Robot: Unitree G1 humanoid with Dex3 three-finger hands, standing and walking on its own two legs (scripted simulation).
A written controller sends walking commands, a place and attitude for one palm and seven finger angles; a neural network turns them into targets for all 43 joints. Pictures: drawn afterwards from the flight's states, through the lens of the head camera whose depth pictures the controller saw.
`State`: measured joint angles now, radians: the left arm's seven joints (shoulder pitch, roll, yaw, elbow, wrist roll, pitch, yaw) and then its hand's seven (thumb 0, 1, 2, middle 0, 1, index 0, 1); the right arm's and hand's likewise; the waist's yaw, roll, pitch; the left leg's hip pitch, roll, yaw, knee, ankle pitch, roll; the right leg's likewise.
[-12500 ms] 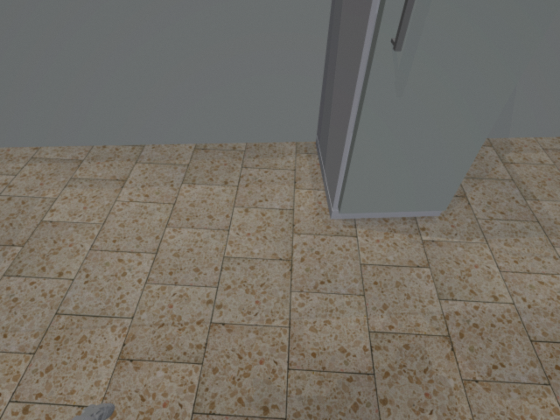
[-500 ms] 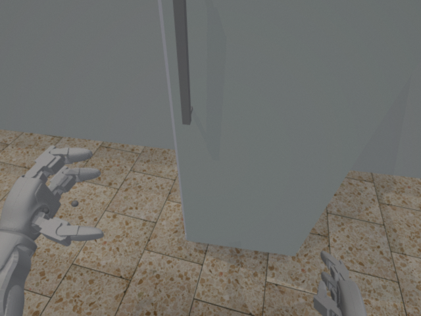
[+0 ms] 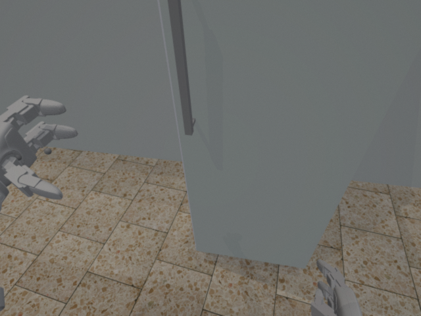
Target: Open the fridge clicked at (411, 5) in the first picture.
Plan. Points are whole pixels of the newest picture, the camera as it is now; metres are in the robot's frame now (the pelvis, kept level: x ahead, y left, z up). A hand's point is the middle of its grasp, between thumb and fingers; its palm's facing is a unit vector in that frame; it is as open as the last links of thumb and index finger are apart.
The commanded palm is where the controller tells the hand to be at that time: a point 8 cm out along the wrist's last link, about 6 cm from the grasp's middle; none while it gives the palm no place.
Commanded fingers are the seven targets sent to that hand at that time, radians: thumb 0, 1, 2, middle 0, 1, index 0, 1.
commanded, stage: raise the hand to about handle height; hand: left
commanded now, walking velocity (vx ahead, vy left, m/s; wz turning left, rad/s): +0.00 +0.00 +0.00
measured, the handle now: (184, 61) +0.54 +0.12 +0.26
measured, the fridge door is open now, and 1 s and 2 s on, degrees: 0 0 0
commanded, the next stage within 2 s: move the hooked fingers beside the handle in 0.46 s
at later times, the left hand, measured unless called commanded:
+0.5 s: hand (72, 150) +0.30 +0.27 +0.20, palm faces -0.02 -1.00 -0.09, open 14.0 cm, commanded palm +0.27 +0.32 +0.22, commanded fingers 0.00 -0.50 0.30 -0.30 -1.20 -0.30 -1.20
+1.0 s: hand (102, 127) +0.35 +0.23 +0.22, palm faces -0.05 -1.00 -0.03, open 14.0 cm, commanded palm +0.33 +0.28 +0.21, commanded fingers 0.00 -0.50 0.30 -0.30 -1.20 -0.30 -1.20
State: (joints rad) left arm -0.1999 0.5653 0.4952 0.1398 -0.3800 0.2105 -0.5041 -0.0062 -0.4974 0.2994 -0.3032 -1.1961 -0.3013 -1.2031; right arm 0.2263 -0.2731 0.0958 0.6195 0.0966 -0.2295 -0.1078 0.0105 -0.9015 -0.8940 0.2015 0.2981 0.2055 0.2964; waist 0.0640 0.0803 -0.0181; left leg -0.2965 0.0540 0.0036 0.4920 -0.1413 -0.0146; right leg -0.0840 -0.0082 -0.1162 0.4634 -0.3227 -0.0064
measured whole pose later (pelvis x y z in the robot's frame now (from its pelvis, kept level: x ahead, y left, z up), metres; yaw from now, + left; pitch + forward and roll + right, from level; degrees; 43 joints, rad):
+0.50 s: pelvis +0.02 +0.00 +0.00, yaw -1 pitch -2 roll +0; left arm -0.16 0.52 0.49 0.09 -0.37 0.27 -0.51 -0.01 -0.50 0.30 -0.30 -1.20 -0.30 -1.20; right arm 0.19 -0.28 0.07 0.58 0.10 -0.19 -0.09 0.01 -0.90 -0.89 0.20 0.30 0.20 0.30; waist 0.07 0.06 -0.03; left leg -0.30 0.05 0.03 0.50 -0.18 -0.01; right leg -0.09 -0.02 -0.09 0.47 -0.35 0.00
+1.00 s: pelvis +0.01 +0.00 +0.00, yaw -1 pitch -2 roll -1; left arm -0.38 0.46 0.39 0.25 -0.32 0.23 -0.41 -0.01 -0.50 0.30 -0.30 -1.20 -0.30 -1.20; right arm 0.21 -0.26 0.08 0.61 0.09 -0.16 -0.10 0.01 -0.90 -0.89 0.20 0.30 0.21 0.30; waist 0.03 0.05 -0.03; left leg -0.30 0.05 0.03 0.48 -0.15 -0.01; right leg -0.10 -0.02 -0.09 0.47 -0.33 0.00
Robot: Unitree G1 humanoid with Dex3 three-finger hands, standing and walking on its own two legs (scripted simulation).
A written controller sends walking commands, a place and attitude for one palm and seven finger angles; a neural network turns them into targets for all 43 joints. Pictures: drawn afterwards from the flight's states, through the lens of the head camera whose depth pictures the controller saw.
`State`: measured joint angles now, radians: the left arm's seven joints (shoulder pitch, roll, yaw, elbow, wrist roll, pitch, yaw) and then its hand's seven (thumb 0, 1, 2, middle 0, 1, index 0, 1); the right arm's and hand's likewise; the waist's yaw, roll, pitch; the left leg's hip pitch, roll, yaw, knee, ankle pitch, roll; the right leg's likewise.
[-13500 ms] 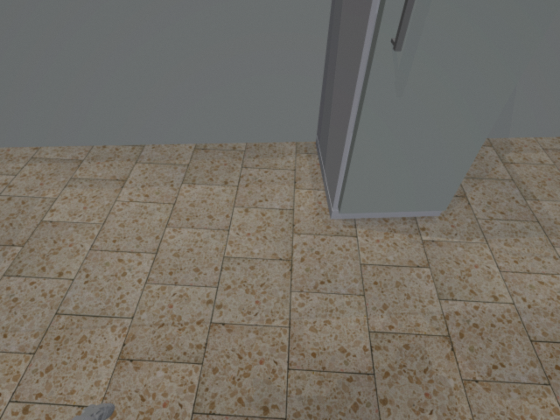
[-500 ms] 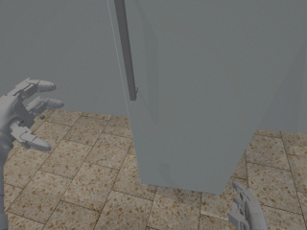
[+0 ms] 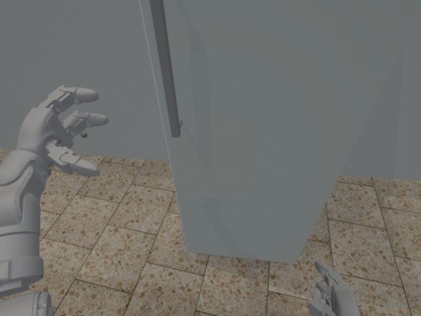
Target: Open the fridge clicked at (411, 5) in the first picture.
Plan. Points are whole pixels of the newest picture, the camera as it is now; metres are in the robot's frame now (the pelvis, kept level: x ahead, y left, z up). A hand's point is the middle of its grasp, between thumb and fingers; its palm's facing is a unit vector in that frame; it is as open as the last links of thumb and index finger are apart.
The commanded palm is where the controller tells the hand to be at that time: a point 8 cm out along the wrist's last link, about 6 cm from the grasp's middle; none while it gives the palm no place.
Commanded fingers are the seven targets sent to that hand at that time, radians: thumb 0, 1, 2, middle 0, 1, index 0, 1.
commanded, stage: move the hooked fingers beside the handle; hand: left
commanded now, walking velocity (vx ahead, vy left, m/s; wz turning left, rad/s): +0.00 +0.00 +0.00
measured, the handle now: (168, 61) +0.53 +0.13 +0.26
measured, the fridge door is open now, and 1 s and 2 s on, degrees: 0 0 0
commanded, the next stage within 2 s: none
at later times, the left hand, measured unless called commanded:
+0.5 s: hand (112, 121) +0.39 +0.22 +0.20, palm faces -0.02 -1.00 +0.00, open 14.0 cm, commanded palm +0.37 +0.27 +0.21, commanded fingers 0.00 -0.50 0.30 -0.30 -1.20 -0.30 -1.20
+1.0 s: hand (136, 105) +0.44 +0.19 +0.20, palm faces -0.02 -1.00 +0.01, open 14.0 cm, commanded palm +0.42 +0.24 +0.20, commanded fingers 0.00 -0.50 0.30 -0.30 -1.20 -0.30 -1.20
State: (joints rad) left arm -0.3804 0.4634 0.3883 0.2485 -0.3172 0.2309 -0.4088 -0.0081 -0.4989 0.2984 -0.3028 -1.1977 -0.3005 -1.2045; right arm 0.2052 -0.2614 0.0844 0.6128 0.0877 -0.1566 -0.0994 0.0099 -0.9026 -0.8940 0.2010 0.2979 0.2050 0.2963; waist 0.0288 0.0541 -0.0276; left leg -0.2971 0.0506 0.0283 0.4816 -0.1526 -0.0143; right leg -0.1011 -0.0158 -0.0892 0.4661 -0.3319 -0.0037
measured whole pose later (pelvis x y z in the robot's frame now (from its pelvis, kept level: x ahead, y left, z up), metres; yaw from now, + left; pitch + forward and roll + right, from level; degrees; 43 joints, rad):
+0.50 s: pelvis +0.01 +0.00 +0.00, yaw -1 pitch +0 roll +0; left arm -0.55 0.47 0.36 0.51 -0.26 0.19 -0.35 -0.01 -0.50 0.30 -0.30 -1.20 -0.30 -1.20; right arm 0.25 -0.28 0.04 0.64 0.08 -0.12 -0.10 0.01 -0.90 -0.89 0.20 0.30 0.20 0.30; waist -0.01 0.05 -0.04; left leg -0.34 0.06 0.04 0.50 -0.17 -0.02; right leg -0.15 -0.01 -0.07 0.49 -0.35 -0.01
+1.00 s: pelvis +0.01 +0.00 +0.00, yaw -2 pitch +2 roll +0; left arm -0.73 0.42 0.30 0.69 -0.21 0.15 -0.26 -0.01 -0.50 0.30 -0.30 -1.20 -0.30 -1.20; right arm 0.27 -0.27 0.04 0.65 0.07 -0.08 -0.09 0.01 -0.90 -0.89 0.20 0.30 0.20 0.30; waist -0.03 0.04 -0.05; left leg -0.37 0.06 0.05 0.53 -0.19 -0.01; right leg -0.18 -0.01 -0.06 0.51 -0.36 0.00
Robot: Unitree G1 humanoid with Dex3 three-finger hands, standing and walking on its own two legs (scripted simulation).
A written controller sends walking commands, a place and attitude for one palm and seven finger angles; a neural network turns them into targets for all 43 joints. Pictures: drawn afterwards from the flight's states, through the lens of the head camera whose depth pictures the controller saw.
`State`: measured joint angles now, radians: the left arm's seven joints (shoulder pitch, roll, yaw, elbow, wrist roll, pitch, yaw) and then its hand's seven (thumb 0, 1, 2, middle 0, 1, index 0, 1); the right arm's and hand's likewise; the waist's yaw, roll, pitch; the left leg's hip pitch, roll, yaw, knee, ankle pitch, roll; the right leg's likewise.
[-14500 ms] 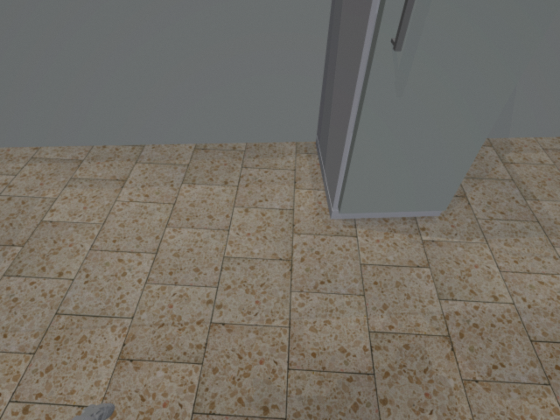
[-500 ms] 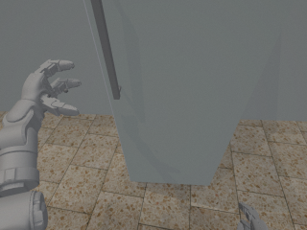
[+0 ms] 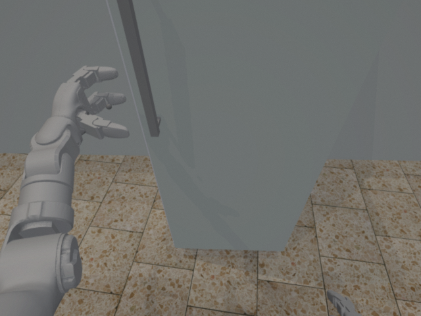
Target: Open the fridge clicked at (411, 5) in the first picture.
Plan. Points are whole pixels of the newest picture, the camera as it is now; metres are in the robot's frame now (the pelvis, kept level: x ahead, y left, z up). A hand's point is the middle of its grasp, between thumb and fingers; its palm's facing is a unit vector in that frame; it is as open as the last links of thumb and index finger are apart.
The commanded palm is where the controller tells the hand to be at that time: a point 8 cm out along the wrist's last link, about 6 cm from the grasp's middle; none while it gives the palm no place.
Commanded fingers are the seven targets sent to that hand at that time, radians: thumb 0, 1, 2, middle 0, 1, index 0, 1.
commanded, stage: move the hooked fingers beside the handle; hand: left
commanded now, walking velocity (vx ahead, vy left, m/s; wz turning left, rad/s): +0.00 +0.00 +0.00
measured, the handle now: (140, 56) +0.51 +0.15 +0.26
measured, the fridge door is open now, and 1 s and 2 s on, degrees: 0 0 0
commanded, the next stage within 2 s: none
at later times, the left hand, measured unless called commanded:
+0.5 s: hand (121, 104) +0.44 +0.18 +0.20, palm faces +0.03 -1.00 +0.00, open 14.0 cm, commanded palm +0.42 +0.24 +0.20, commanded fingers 0.00 -0.50 0.30 -0.30 -1.20 -0.30 -1.20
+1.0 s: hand (122, 93) +0.46 +0.18 +0.21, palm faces +0.01 -1.00 +0.00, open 14.0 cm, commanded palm +0.44 +0.24 +0.20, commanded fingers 0.00 -0.50 0.30 -0.30 -1.20 -0.30 -1.20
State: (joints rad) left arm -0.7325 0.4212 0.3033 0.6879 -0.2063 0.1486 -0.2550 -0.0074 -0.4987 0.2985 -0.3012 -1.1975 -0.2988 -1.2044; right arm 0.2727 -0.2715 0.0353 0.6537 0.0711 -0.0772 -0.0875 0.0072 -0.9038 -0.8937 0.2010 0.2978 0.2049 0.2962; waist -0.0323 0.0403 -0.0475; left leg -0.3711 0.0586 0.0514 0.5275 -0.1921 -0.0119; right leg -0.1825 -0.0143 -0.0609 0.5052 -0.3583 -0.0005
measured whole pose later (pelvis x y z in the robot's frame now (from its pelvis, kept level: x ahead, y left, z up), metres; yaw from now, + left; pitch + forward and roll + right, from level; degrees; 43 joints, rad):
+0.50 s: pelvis +0.00 -0.01 +0.00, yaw -1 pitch +3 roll +0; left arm -0.75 0.41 0.33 0.77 -0.18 0.04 -0.21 -0.01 -0.50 0.30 -0.30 -1.20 -0.30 -1.20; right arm 0.34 -0.28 0.01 0.67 0.07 -0.04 -0.08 0.01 -0.90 -0.89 0.20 0.30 0.20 0.30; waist -0.06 0.05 -0.04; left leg -0.38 0.07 0.07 0.53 -0.19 -0.02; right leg -0.20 0.00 -0.04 0.52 -0.36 -0.01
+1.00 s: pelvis +0.00 -0.01 +0.00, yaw -1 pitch +5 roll +0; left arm -0.87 0.45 0.32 0.91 -0.18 -0.01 -0.24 -0.01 -0.50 0.30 -0.31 -1.21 -0.30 -1.20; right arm 0.33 -0.29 0.01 0.68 0.07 -0.05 -0.08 0.01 -0.90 -0.89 0.20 0.30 0.20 0.30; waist -0.06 0.04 -0.05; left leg -0.43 0.07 0.05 0.56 -0.21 -0.02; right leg -0.24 0.00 -0.05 0.54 -0.37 -0.01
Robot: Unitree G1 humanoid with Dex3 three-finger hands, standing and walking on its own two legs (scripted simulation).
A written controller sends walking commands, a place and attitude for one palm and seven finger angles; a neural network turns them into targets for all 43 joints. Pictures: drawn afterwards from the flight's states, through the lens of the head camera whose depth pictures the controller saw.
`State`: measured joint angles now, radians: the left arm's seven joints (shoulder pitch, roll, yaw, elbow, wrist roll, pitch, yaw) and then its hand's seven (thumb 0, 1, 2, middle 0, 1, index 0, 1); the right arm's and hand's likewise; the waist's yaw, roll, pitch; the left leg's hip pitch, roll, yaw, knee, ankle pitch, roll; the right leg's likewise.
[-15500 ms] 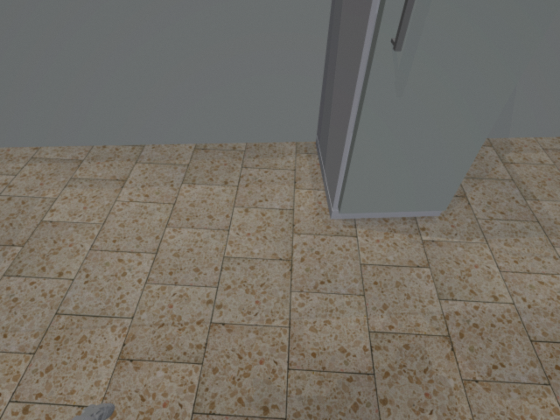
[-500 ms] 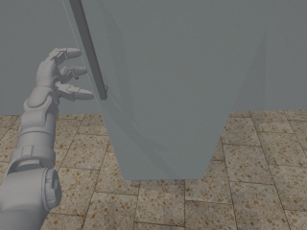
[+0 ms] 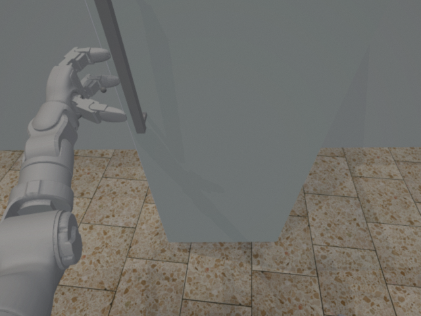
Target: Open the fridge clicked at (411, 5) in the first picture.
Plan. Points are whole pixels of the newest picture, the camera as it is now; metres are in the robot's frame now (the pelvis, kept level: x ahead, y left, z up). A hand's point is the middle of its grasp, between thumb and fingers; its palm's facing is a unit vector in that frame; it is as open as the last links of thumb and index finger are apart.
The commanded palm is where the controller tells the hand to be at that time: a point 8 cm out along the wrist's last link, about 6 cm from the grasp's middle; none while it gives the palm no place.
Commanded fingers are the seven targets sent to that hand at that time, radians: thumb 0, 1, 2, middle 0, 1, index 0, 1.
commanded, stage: move the hooked fingers beside the handle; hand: left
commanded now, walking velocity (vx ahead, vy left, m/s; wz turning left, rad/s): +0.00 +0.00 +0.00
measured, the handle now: (121, 48) +0.51 +0.16 +0.26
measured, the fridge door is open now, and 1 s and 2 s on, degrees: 0 0 0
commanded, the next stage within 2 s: feel for the door with the fingertips in 1.52 s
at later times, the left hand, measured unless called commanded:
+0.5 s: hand (98, 101) +0.44 +0.20 +0.20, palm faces +0.05 -1.00 +0.01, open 14.0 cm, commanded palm +0.42 +0.25 +0.20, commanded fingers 0.00 -0.50 0.30 -0.30 -1.20 -0.30 -1.20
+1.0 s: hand (101, 94) +0.45 +0.20 +0.21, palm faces +0.05 -1.00 -0.01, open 14.0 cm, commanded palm +0.42 +0.24 +0.20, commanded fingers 0.00 -0.50 0.30 -0.30 -1.20 -0.30 -1.20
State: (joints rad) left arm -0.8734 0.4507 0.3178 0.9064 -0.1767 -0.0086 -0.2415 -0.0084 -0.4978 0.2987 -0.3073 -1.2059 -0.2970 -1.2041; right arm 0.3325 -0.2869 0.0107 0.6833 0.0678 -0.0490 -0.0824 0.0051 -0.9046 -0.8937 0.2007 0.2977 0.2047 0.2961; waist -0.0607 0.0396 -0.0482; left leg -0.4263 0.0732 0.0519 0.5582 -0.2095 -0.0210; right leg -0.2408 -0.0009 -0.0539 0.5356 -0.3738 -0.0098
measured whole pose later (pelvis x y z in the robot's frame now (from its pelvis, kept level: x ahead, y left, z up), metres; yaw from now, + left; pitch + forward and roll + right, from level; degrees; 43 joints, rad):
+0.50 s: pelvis +0.00 +0.00 +0.00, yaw +0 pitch +3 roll +0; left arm -0.79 0.42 0.31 0.79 -0.18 0.10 -0.22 -0.01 -0.50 0.30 -0.30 -1.20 -0.30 -1.20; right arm 0.28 -0.28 0.02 0.64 0.07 -0.03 -0.09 0.01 -0.90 -0.89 0.20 0.30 0.20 0.30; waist -0.04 0.04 -0.05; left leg -0.40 0.07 0.05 0.55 -0.21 -0.02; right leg -0.21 -0.01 -0.06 0.52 -0.37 -0.01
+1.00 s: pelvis +0.00 +0.00 +0.00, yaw -1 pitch +4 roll +0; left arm -0.79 0.44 0.34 0.81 -0.17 0.01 -0.21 -0.01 -0.50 0.30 -0.30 -1.20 -0.30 -1.20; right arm 0.36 -0.28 0.01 0.67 0.07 -0.02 -0.08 0.01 -0.90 -0.89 0.20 0.30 0.20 0.30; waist -0.06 0.04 -0.05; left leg -0.40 0.08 0.06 0.55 -0.21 -0.02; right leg -0.22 0.00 -0.04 0.53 -0.37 -0.01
